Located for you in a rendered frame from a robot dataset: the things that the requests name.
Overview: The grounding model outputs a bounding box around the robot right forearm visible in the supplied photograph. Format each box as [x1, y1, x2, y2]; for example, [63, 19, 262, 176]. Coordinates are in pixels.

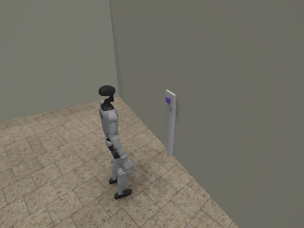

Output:
[112, 137, 128, 162]

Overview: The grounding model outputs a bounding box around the right robot shin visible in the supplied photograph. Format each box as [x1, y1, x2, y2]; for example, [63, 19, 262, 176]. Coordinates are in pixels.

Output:
[117, 172, 128, 195]

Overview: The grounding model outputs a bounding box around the right robot hand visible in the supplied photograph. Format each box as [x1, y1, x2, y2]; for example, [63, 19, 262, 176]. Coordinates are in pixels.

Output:
[123, 159, 136, 175]

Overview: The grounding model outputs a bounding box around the humanoid robot head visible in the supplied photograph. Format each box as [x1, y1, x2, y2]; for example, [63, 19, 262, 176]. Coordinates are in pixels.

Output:
[98, 85, 116, 111]

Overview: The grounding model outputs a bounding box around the panel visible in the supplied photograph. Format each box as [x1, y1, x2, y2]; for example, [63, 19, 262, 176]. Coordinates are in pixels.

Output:
[165, 89, 177, 157]

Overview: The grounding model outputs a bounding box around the right robot upper arm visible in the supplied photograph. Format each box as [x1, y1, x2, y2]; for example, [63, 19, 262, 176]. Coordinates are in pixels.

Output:
[106, 111, 119, 143]

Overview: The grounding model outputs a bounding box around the button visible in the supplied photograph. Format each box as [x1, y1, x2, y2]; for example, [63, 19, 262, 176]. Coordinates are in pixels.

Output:
[165, 96, 171, 104]

